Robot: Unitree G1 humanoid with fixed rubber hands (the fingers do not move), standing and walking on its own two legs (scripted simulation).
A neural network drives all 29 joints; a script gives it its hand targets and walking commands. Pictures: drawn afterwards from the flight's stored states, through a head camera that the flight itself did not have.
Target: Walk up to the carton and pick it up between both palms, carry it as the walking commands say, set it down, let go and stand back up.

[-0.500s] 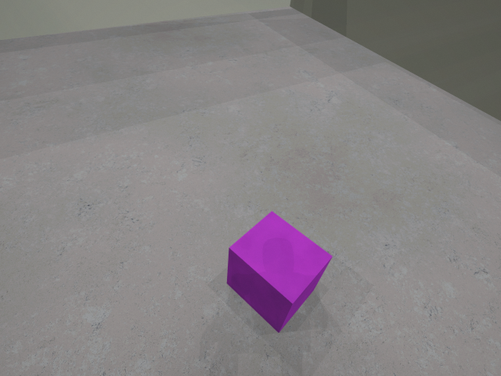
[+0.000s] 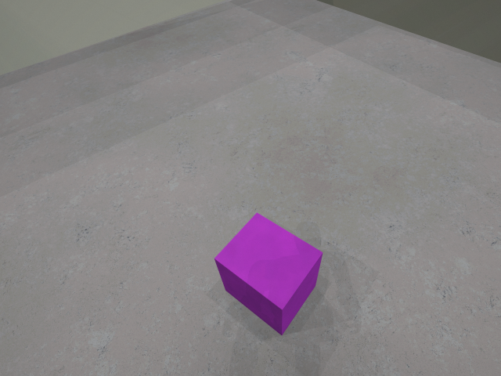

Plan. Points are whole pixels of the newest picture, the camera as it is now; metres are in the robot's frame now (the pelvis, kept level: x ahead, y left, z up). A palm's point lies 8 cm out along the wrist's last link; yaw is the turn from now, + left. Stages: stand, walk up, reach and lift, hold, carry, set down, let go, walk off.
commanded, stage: walk up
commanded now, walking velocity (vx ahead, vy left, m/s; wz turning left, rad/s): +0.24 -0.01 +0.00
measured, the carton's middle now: (269, 273) +0.58 -0.01 -0.63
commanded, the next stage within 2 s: none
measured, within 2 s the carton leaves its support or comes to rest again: neither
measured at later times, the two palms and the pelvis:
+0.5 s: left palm out of the picture +0.03 +0.27 -0.11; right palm out of the picture +0.16 -0.20 -0.12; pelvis +0.07 +0.03 +0.01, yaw +0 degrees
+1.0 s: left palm out of the picture +0.16 +0.31 -0.16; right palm (357, 367) +0.17 -0.15 -0.11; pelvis +0.11 +0.09 +0.00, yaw -1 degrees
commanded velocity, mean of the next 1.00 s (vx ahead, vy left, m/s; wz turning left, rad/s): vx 0.14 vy -0.10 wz -0.02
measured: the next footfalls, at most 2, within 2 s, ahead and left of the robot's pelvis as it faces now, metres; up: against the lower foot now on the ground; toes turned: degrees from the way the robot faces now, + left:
left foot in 0.62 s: +0.17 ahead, +0.16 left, +0.00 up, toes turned +9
right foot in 1.30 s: +0.21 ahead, -0.08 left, +0.00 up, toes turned -5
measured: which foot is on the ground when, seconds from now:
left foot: up 0.00-0.60, down 0.62-1.00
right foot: down 0.00-0.62, up 0.64-1.00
